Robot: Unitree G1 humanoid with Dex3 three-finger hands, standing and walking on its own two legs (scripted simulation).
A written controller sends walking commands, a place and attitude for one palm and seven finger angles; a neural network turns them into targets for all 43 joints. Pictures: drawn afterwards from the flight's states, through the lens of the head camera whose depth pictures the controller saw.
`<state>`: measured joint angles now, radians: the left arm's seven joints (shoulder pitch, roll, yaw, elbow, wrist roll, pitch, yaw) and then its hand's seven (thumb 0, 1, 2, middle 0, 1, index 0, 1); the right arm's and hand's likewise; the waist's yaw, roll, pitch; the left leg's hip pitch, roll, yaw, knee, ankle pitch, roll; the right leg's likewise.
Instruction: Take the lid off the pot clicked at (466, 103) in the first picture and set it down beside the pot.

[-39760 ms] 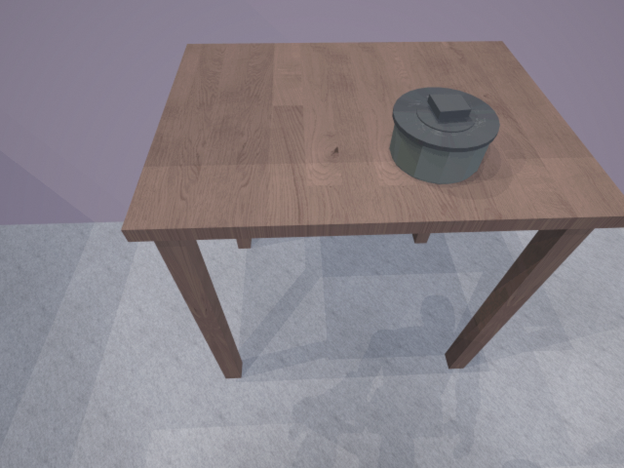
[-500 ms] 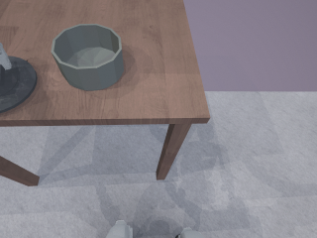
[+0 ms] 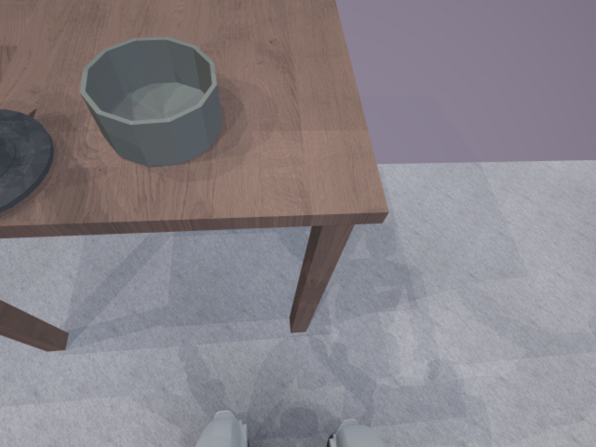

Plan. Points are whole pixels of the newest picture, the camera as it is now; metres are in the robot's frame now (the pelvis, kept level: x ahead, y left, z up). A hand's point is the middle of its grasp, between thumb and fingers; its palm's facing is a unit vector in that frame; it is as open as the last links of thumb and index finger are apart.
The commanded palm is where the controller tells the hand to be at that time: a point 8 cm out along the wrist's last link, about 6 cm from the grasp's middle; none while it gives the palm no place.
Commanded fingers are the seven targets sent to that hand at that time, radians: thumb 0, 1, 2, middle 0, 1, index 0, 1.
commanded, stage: open the fingers wide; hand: left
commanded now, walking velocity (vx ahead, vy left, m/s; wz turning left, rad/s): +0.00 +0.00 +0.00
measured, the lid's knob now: out of the picture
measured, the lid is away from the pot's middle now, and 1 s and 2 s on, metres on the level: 0.23 0.23 0.23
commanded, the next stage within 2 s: raise the empty hand in 0.26 s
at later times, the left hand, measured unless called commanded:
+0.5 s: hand out of the picture +0.48 +0.37 +0.14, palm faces -0.39 -0.12 -0.91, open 11.1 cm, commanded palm +0.52 +0.37 +0.22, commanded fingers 0.00 -0.07 0.78 -0.41 -0.75 -0.41 -0.75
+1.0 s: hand out of the picture +0.48 +0.37 +0.20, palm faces -0.33 -0.12 -0.94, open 11.1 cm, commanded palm +0.51 +0.37 +0.27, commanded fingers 0.00 -0.07 0.78 -0.41 -0.75 -0.41 -0.75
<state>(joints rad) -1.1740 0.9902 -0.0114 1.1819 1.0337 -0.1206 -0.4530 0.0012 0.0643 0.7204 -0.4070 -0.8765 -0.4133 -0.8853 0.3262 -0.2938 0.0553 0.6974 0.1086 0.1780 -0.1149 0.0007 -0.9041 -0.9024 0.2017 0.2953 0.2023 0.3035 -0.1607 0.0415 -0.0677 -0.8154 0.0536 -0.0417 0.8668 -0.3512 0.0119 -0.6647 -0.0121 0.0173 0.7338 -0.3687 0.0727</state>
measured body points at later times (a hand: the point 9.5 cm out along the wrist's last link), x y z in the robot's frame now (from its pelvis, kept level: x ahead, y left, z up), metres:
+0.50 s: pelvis +0.01 +0.01 +0.00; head +0.12 +0.03 +0.44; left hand +0.50 +0.37 +0.19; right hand +0.02 -0.27 -0.11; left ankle +0.03 +0.11 -0.70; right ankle -0.01 -0.18 -0.70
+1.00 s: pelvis +0.01 +0.01 +0.01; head +0.10 +0.03 +0.45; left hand +0.49 +0.37 +0.25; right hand +0.03 -0.27 -0.10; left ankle +0.03 +0.11 -0.70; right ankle -0.01 -0.18 -0.70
